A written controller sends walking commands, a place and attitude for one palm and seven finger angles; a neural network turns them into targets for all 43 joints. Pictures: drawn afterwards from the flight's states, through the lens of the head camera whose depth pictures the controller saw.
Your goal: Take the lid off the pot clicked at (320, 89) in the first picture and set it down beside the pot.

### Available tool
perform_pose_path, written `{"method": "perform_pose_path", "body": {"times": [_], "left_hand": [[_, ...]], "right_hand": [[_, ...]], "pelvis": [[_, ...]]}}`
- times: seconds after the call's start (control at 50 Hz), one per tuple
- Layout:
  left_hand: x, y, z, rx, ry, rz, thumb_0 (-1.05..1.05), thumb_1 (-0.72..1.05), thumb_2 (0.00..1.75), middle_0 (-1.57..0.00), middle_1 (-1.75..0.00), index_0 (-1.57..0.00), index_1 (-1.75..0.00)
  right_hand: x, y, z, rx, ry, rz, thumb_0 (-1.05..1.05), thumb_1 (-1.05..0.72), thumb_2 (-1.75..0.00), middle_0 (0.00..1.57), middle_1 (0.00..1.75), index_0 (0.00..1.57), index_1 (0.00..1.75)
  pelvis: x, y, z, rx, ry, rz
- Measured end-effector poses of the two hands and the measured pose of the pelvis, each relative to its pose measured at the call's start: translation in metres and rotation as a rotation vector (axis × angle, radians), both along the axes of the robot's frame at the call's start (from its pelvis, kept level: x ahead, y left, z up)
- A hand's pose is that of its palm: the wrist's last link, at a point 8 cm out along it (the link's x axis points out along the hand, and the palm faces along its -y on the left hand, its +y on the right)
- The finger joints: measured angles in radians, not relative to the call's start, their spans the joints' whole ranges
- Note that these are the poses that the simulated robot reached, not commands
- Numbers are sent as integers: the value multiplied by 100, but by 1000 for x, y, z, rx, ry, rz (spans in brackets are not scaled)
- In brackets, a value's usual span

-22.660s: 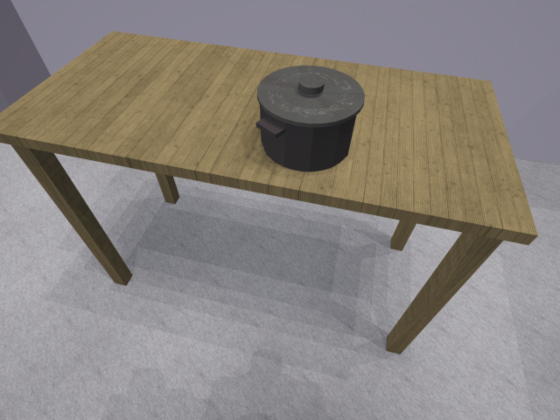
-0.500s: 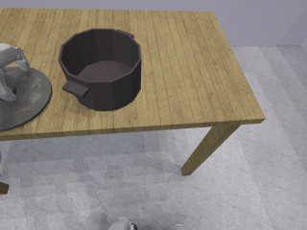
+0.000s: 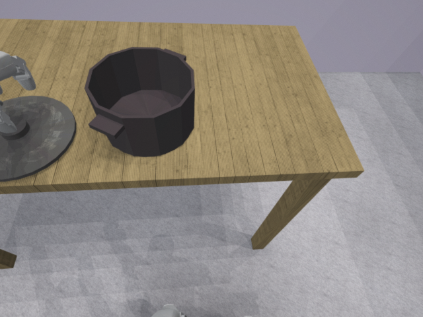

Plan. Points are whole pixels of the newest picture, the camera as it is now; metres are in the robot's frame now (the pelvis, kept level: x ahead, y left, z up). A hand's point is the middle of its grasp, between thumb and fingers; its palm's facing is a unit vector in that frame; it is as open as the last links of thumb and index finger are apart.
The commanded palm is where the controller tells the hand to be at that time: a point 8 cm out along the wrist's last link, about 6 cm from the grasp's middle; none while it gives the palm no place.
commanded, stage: raise the empty hand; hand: left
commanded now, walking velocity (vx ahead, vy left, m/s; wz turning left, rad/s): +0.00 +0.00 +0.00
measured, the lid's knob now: (13, 128) +0.47 +0.37 +0.05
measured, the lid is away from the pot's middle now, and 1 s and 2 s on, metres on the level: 0.26 0.26 0.26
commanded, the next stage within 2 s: draw the hand back to the body in 0.94 s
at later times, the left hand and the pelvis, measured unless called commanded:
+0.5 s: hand out of the picture +0.46 +0.35 +0.18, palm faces -0.34 -0.13 -0.93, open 11.1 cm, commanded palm +0.49 +0.34 +0.25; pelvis +0.00 +0.00 +0.01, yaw +0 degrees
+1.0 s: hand out of the picture +0.47 +0.35 +0.22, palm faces -0.33 -0.10 -0.94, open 11.1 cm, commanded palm +0.49 +0.34 +0.28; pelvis +0.00 +0.01 +0.01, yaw +1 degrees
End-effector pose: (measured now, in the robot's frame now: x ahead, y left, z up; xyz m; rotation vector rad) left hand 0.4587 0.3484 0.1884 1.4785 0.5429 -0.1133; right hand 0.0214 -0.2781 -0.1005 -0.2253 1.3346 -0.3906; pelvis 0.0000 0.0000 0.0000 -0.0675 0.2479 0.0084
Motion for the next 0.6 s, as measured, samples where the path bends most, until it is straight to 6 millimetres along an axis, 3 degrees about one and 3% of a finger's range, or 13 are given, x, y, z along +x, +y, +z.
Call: {"method": "perform_pose_path", "body": {"times": [0.36, 0.6], "left_hand": [[1, 7, 29, 7, -11, 42, 0, -6, 75, -41, -77, -41, -77], [8, 4, 60, 23, -59, 35, 0, -6, 75, -41, -77, -41, -77]], "right_hand": [[2, 6, 0, 29, 4, -4, 1, -90, -90, 21, 30, 20, 30], [7, 10, 4, 33, -11, 4, 1, -90, -90, 21, 30, 20, 30]], "pelvis": [[3, 1, 4, 2, -19, 0], [5, 6, 7, 1, -26, 7]]}}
